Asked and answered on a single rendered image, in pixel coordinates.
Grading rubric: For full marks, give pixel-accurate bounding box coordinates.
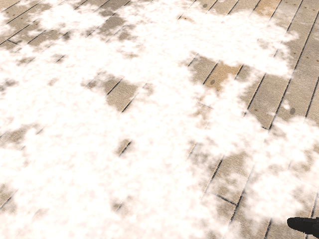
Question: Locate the right robot hand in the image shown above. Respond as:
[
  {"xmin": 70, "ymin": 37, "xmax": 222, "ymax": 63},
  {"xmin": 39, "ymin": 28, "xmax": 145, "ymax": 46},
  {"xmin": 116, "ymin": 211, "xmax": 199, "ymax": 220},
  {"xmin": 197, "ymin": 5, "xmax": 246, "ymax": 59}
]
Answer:
[{"xmin": 287, "ymin": 217, "xmax": 319, "ymax": 239}]

